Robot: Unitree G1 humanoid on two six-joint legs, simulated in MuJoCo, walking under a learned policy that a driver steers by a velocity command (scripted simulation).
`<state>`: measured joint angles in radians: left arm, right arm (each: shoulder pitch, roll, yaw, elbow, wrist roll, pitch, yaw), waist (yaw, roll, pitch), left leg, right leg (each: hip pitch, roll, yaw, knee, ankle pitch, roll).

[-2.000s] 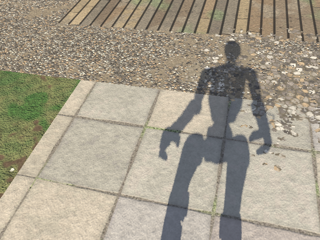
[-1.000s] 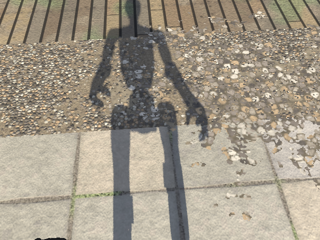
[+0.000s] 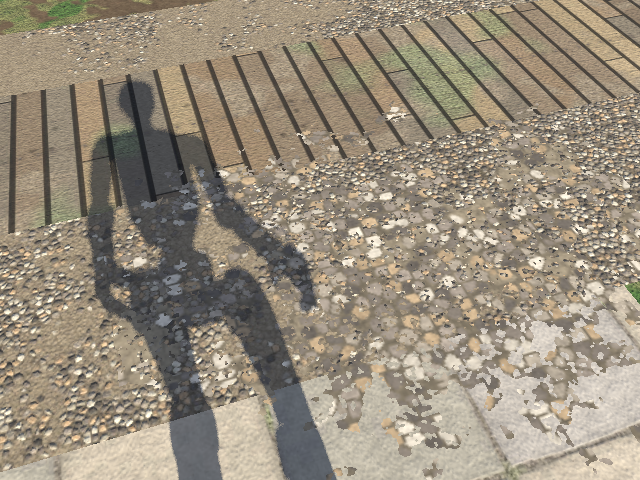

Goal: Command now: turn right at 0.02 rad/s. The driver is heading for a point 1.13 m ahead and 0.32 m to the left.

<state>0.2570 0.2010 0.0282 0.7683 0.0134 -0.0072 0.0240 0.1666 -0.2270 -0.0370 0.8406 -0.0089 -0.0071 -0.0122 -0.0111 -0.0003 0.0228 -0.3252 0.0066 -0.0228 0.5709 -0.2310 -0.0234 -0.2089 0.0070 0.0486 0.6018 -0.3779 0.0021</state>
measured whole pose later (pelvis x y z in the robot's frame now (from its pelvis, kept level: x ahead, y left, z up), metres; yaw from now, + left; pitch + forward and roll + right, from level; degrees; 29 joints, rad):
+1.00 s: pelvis +0.01 -0.01 +0.01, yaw +1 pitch -2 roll +0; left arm 0.32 0.18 0.01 1.04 0.00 -0.02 0.03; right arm 0.19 -0.20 -0.04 1.12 0.00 0.02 -0.05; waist -0.01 0.01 0.04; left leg -0.27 0.02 -0.05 0.50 -0.21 -0.04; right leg -0.13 0.02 0.02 0.49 -0.34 -0.01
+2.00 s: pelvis +0.04 +0.01 +0.00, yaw +2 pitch +0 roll +0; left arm 0.45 0.19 0.03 1.07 -0.03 -0.04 0.04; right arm 0.30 -0.19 -0.02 1.11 0.03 -0.05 -0.02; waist 0.02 -0.03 -0.01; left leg -0.32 0.00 0.04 0.70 -0.41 0.05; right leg -0.11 -0.02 0.03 0.53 -0.42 -0.02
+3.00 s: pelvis +0.53 +0.01 +0.00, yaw +16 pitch +1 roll -2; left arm 0.30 0.25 0.06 0.97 -0.01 -0.07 0.03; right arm 0.10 -0.23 -0.07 0.79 0.01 -0.04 0.05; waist 0.06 0.02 0.03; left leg -0.64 0.08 0.04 0.67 -0.01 0.06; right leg 0.06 -0.01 -0.29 0.30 -0.36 0.01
